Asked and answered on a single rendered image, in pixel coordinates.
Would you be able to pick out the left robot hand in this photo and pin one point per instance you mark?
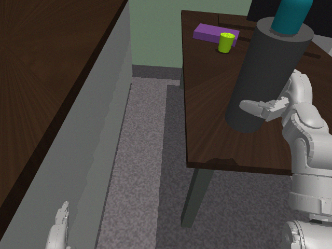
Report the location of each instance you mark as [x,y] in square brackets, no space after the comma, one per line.
[58,234]

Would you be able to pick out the table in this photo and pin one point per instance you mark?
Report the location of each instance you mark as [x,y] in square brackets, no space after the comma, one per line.
[208,79]

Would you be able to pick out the right robot hand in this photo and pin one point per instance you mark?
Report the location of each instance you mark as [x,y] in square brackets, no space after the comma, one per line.
[297,90]

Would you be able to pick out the right robot arm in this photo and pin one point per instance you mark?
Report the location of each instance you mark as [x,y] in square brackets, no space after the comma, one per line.
[310,143]

